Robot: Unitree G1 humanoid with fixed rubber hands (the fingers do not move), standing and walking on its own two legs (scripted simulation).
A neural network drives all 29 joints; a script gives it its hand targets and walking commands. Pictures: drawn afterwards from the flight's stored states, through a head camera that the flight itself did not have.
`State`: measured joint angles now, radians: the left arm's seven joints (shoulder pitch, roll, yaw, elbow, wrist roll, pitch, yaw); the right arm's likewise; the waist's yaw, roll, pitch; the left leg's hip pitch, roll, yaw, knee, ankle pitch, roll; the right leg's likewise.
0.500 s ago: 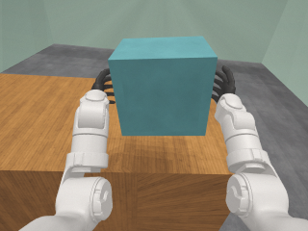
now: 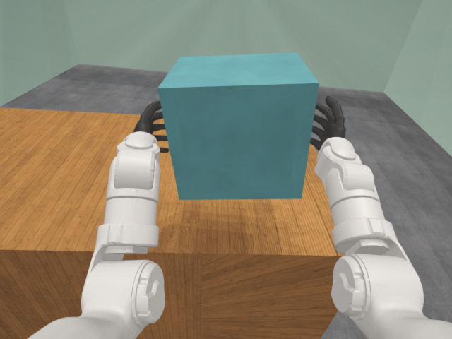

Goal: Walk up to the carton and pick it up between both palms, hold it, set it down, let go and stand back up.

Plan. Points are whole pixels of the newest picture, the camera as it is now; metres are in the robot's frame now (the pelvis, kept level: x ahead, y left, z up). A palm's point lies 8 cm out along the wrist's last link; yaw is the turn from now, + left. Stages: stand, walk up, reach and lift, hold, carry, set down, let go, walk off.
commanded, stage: hold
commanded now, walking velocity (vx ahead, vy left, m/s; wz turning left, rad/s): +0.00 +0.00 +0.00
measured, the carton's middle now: (238, 125) +0.44 -0.01 +0.22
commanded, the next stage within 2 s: set down in 0.30 s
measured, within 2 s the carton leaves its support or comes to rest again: neither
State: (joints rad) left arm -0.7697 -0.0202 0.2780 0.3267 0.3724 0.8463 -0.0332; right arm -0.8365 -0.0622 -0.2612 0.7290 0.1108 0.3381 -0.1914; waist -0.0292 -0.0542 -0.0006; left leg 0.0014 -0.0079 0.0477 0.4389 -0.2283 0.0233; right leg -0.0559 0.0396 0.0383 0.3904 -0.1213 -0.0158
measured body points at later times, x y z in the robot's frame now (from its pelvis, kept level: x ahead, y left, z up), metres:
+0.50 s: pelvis +0.00 +0.00 +0.00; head -0.08 +0.03 +0.44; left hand +0.37 +0.16 +0.22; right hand +0.39 -0.17 +0.24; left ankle +0.03 +0.10 -0.74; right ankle +0.08 -0.11 -0.74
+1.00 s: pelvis +0.02 -0.01 +0.00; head -0.01 +0.01 +0.45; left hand +0.40 +0.14 +0.14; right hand +0.42 -0.17 +0.22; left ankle +0.03 +0.10 -0.74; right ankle +0.08 -0.11 -0.74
